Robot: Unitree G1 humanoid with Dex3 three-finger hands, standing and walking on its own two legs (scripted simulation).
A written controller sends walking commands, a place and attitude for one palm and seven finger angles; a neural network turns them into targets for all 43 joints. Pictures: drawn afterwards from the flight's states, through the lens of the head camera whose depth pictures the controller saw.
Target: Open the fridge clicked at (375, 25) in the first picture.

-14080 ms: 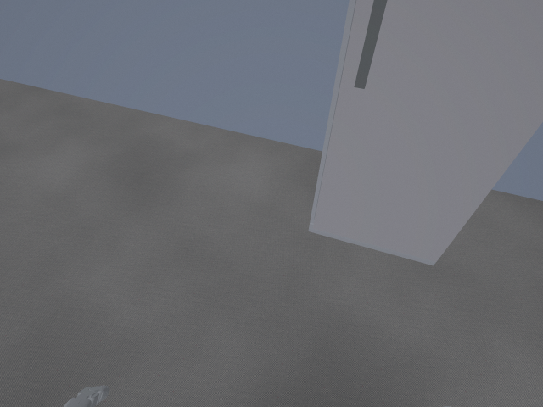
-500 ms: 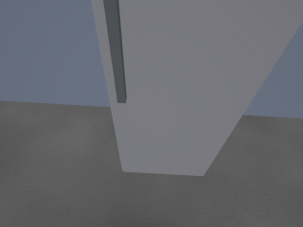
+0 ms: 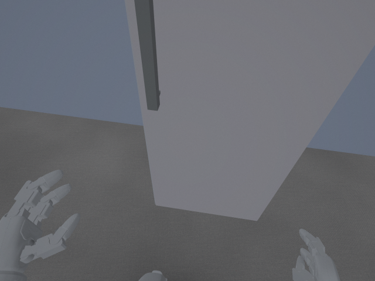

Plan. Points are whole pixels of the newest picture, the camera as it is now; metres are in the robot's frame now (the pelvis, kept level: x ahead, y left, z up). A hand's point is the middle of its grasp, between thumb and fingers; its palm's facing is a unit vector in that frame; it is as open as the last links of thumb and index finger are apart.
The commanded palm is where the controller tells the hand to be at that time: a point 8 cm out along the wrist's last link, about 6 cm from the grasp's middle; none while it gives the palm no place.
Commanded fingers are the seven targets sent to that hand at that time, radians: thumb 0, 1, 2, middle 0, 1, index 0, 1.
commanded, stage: raise the hand to about handle height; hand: left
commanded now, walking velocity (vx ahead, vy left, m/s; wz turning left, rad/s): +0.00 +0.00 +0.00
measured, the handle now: (149, 21) +0.54 +0.15 +0.29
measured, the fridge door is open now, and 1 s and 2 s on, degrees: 0 0 0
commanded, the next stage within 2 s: move the hooked fingers beside the handle in 1.54 s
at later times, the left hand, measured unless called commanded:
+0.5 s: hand (44, 171) +0.25 +0.28 +0.14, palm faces -0.02 -1.00 -0.07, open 12.4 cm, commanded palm +0.22 +0.33 +0.17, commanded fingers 0.00 -0.36 0.36 -0.29 -1.11 -0.29 -1.11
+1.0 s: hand out of the picture +0.26 +0.32 +0.27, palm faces +0.06 -0.99 -0.13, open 13.9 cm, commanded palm +0.23 +0.36 +0.26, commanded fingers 0.00 -0.50 0.30 -0.30 -1.20 -0.30 -1.20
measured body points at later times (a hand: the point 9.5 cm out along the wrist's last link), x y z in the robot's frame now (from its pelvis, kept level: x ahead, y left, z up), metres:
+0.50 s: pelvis +0.02 +0.04 +0.03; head +0.02 +0.04 +0.48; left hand +0.25 +0.34 +0.15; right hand +0.19 -0.20 -0.03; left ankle +0.06 +0.12 -0.69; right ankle -0.01 -0.07 -0.69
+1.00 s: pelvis -0.01 +0.04 +0.05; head -0.04 +0.04 +0.49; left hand +0.25 +0.37 +0.27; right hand +0.19 -0.16 -0.02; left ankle +0.06 +0.12 -0.69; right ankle -0.01 -0.07 -0.69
